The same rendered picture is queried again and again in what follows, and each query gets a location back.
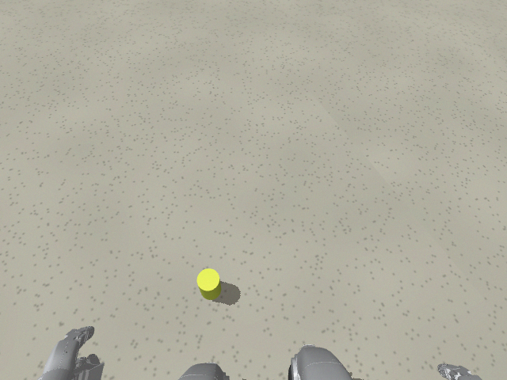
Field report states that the left robot hand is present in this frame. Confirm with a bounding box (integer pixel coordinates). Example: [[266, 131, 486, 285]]
[[43, 326, 105, 380]]

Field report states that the right robot hand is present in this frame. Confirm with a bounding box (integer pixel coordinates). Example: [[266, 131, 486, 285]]
[[437, 363, 482, 380]]

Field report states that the can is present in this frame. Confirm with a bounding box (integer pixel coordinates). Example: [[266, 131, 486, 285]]
[[197, 268, 221, 300]]

